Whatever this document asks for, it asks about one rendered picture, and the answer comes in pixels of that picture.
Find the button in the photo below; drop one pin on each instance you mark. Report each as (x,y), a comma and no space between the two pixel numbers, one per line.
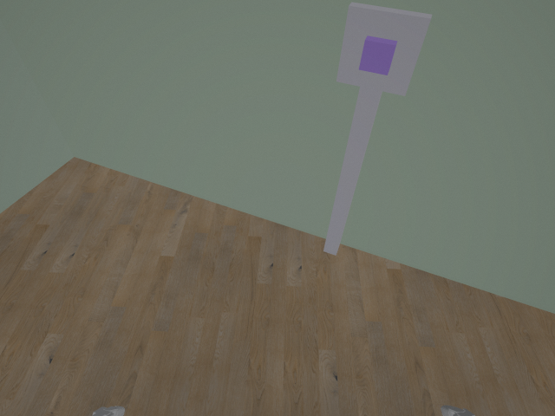
(377,55)

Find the panel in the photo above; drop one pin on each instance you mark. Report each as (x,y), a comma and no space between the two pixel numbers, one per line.
(409,29)

